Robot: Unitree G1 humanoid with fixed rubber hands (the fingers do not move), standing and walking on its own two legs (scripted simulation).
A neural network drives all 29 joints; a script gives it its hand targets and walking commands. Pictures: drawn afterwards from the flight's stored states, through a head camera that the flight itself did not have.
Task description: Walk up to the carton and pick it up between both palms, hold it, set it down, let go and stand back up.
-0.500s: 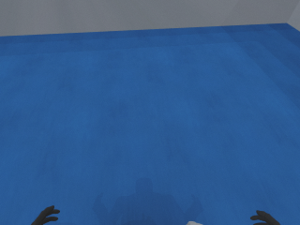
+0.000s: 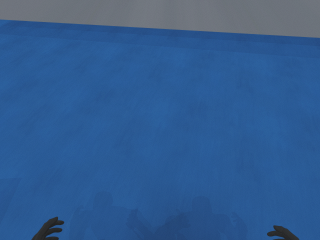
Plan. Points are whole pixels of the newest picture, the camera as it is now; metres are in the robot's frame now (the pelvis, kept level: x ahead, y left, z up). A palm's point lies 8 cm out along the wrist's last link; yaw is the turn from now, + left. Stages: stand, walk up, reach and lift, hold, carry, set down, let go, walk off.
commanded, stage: walk up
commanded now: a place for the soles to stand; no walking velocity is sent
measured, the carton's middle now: out of the picture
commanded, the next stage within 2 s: none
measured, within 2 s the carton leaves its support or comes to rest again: neither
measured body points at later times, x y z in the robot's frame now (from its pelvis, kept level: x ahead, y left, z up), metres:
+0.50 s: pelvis -0.07 +0.04 +0.00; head -0.03 +0.03 +0.45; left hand -0.09 +0.39 -0.06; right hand +0.19 -0.18 -0.09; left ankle -0.04 +0.16 -0.69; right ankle +0.00 -0.09 -0.71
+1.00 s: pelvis -0.09 +0.08 +0.01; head -0.06 +0.08 +0.46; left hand -0.26 +0.40 -0.05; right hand +0.22 -0.04 -0.09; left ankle -0.11 +0.19 -0.69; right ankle +0.00 -0.02 -0.71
